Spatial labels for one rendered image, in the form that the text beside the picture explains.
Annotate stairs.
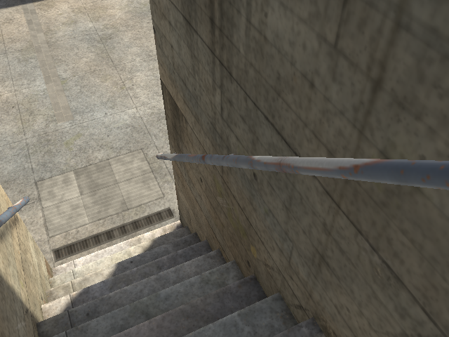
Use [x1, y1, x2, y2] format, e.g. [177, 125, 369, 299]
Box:
[36, 220, 326, 337]

